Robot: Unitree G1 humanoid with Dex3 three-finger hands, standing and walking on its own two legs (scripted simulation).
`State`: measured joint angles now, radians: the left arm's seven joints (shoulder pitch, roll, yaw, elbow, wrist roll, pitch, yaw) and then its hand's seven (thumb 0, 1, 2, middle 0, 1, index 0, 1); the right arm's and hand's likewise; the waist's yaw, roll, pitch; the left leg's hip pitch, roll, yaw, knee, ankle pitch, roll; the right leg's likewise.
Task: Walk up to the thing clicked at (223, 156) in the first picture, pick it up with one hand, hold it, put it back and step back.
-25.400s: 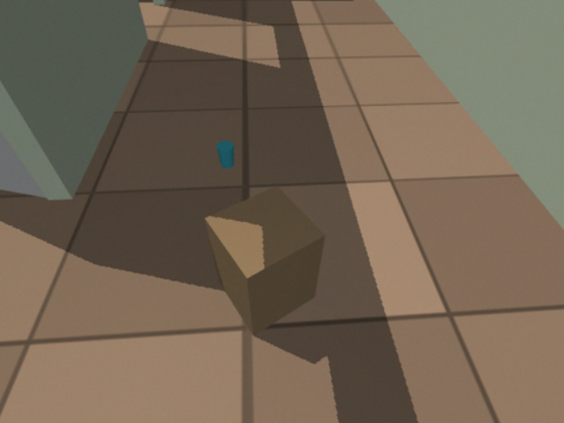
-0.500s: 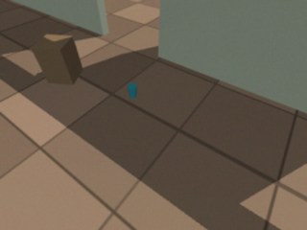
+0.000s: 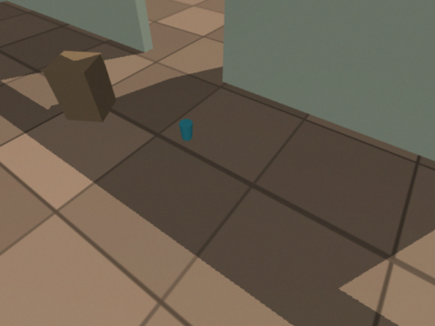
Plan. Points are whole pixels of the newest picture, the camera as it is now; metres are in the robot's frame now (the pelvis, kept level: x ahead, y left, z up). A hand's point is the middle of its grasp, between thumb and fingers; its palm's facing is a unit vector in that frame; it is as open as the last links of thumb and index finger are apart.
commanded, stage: stand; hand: left
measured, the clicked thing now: (186, 130) +1.48 +0.22 -0.72
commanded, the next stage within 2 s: walk up in 0.66 s
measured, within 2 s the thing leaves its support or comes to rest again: neither
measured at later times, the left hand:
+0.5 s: hand out of the picture +0.07 +0.25 -0.16, palm faces -0.03 -0.94 -0.35, open 7.4 cm
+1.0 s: hand out of the picture +0.08 +0.35 -0.18, palm faces +0.04 -0.93 -0.37, open 7.4 cm
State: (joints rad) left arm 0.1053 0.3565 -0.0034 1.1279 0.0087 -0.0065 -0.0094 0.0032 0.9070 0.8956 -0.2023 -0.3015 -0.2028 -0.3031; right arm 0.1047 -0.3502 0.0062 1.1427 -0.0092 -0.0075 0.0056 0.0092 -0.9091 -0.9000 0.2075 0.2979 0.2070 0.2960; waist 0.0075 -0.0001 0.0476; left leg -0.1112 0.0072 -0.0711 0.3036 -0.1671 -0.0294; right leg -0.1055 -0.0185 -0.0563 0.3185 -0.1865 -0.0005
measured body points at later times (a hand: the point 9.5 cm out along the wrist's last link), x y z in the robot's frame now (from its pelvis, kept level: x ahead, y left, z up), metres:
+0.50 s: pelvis +0.00 +0.00 +0.00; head +0.02 +0.00 +0.45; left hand +0.07 +0.30 -0.13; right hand +0.07 -0.30 -0.14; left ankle +0.00 +0.14 -0.75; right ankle -0.01 -0.12 -0.75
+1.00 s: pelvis +0.08 +0.05 -0.03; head +0.08 +0.07 +0.42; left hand +0.08 +0.40 -0.15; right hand +0.18 -0.29 -0.11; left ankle +0.14 +0.18 -0.75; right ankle -0.01 -0.11 -0.74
